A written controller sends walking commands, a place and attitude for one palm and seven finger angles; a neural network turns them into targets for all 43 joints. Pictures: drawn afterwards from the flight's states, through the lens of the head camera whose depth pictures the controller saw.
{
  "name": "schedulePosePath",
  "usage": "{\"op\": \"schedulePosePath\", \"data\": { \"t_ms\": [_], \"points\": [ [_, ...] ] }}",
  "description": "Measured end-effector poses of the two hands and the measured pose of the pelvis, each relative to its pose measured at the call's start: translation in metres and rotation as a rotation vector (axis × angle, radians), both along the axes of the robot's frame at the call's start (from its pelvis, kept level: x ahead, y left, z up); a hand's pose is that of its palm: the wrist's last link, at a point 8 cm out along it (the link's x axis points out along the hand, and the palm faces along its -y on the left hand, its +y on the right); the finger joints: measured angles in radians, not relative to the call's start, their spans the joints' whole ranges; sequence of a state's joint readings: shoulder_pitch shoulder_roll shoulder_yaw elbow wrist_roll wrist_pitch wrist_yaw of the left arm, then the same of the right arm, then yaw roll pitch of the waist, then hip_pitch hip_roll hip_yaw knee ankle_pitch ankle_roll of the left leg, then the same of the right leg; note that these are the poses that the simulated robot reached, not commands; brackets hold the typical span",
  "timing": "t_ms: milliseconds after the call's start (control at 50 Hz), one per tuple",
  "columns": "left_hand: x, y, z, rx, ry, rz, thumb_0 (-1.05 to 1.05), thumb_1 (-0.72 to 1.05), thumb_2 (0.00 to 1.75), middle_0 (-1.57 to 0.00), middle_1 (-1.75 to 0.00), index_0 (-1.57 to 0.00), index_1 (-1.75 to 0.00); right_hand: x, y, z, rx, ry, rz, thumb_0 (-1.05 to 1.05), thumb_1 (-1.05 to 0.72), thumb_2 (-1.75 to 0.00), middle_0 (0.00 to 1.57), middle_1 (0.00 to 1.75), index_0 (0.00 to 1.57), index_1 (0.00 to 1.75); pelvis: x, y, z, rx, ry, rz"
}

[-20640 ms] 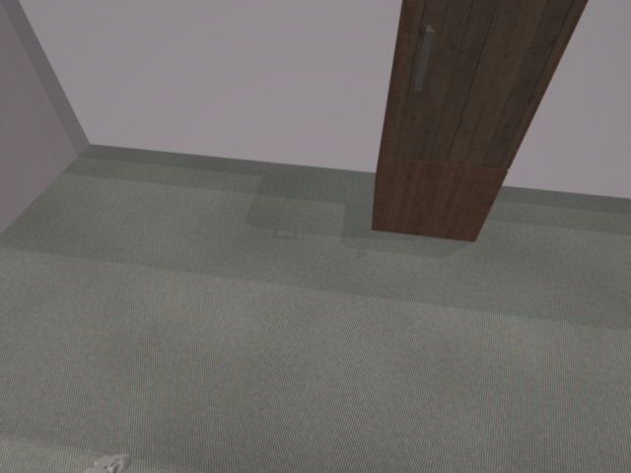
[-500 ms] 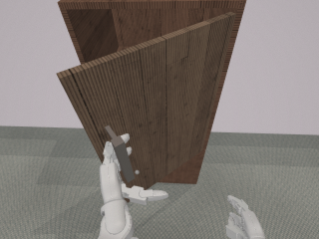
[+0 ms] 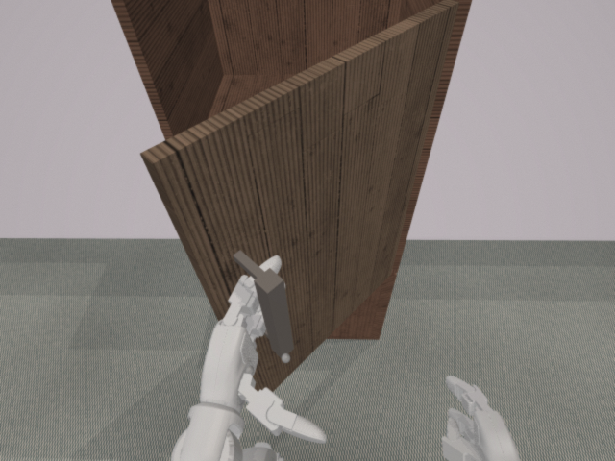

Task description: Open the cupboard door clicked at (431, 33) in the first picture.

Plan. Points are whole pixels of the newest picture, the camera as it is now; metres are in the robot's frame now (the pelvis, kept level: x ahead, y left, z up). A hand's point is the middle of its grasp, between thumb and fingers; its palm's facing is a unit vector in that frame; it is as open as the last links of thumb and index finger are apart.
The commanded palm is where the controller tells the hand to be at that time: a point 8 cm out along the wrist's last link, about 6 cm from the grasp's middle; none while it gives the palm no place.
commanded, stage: slide the hand sideways off the handle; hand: left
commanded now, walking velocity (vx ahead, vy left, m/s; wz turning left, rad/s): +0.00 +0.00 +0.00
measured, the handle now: (264, 308) +0.29 +0.07 +0.08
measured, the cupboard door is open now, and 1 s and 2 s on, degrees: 47 45 45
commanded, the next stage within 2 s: draw the hand back to the body in 0.86 s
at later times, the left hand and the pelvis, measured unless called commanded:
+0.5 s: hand (246, 387) +0.19 +0.07 +0.08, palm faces -0.04 -1.00 +0.00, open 16.0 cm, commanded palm +0.16 +0.14 +0.08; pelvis +0.01 -0.01 -0.01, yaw +0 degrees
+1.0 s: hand (195, 426) +0.16 +0.12 +0.08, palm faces -0.04 -1.00 +0.01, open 16.3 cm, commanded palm +0.13 +0.18 +0.08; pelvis +0.00 +0.00 -0.02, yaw +1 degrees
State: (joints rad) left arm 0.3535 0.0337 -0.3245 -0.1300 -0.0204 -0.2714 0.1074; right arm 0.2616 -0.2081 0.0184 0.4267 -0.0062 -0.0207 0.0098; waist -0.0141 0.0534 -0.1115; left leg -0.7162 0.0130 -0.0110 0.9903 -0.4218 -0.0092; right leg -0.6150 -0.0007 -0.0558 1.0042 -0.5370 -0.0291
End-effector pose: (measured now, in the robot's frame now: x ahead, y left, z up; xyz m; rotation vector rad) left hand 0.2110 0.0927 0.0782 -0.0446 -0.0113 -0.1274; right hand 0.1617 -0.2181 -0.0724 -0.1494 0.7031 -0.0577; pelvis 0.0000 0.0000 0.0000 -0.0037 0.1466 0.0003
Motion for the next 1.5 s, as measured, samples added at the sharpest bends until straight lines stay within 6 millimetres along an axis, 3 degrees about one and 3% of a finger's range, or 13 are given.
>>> {"op": "schedulePosePath", "data": {
  "t_ms": [240, 540, 860, 1020, 1260, 1500],
  "points": [
    [-0.016, 0.017, 0.001, 0.045, 0.007, 0.038, -0.01, -0.5, 0.3, -0.22, -0.33, -0.21, -0.34, 0.006, 0.006, 0.006, 0.018, -0.022, 0.005, 0.01, -0.9, -0.9, 0.2, 0.3, 0.2, 0.3, 0.004, 0.0, -0.002, 0.002, 0.005, -0.016],
    [-0.04, 0.041, 0.001, 0.056, 0.026, 0.087, -0.01, -0.5, 0.3, -0.21, -0.33, -0.21, -0.33, 0.025, -0.006, 0.005, 0.004, -0.054, 0.009, 0.01, -0.9, -0.9, 0.2, 0.3, 0.2, 0.3, 0.011, -0.008, -0.008, 0.004, 0.033, -0.006],
    [-0.07, 0.084, 0.0, 0.08, 0.038, 0.149, -0.01, -0.5, 0.3, -0.17, -0.31, -0.17, -0.31, 0.025, -0.015, -0.004, -0.016, -0.054, -0.038, 0.01, -0.9, -0.9, 0.2, 0.3, 0.2, 0.3, 0.007, -0.011, -0.015, -0.005, 0.042, 0.009],
    [-0.071, 0.082, 0.0, 0.036, 0.006, 0.075, -0.01, -0.5, 0.3, -0.15, -0.3, -0.15, -0.3, 0.021, -0.007, -0.001, -0.035, -0.083, -0.041, 0.01, -0.9, -0.9, 0.2, 0.3, 0.2, 0.3, -0.001, -0.001, -0.019, -0.022, 0.041, 0.013],
    [-0.065, 0.116, 0.036, 0.09, -0.029, 0.133, -0.01, -0.5, 0.3, -0.15, -0.3, -0.15, -0.3, 0.011, 0.016, 0.015, 0.006, -0.099, -0.066, 0.01, -0.9, -0.9, 0.2, 0.3, 0.2, 0.3, 0.001, 0.012, -0.004, -0.033, -0.003, 0.003],
    [-0.061, 0.147, 0.059, 0.162, -0.03, 0.15, -0.01, -0.45, 0.32, -0.16, -0.3, -0.15, -0.3, 0.022, 0.022, 0.036, -0.031, -0.144, -0.034, 0.01, -0.9, -0.9, 0.2, 0.3, 0.2, 0.3, 0.006, 0.019, 0.009, -0.042, -0.042, 0.009]
  ]
}}
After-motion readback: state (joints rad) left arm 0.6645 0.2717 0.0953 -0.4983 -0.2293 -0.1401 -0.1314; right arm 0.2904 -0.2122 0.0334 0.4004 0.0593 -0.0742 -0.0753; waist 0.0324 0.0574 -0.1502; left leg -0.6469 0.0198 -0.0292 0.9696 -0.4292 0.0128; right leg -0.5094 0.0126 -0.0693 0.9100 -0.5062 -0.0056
